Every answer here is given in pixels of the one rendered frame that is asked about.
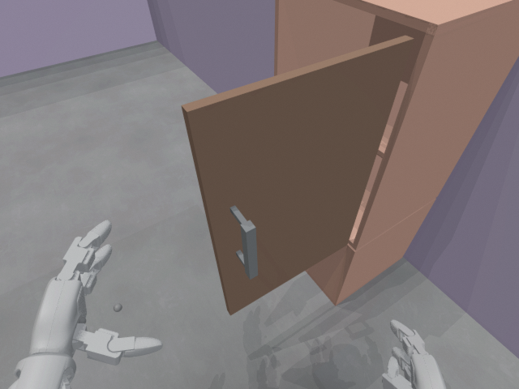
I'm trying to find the handle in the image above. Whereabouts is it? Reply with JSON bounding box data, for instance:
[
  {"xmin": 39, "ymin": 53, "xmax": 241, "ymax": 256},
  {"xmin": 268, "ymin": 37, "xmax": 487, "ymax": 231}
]
[{"xmin": 230, "ymin": 205, "xmax": 258, "ymax": 280}]

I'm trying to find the left robot forearm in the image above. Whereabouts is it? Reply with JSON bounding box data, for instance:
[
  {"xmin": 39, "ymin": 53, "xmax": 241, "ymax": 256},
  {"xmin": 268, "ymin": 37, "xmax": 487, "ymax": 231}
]
[{"xmin": 8, "ymin": 353, "xmax": 76, "ymax": 389}]

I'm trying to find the robot right hand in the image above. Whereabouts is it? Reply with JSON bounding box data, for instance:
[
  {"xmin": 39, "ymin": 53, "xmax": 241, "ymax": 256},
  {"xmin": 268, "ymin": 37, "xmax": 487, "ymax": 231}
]
[{"xmin": 382, "ymin": 319, "xmax": 446, "ymax": 389}]

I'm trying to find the robot left hand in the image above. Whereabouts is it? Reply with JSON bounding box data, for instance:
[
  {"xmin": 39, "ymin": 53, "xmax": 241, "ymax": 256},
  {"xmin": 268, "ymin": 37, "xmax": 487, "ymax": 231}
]
[{"xmin": 29, "ymin": 220, "xmax": 163, "ymax": 365}]

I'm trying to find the cupboard door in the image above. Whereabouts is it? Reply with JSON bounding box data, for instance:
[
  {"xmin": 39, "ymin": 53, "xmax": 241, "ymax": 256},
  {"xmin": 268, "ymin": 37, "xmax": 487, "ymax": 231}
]
[{"xmin": 181, "ymin": 36, "xmax": 414, "ymax": 315}]

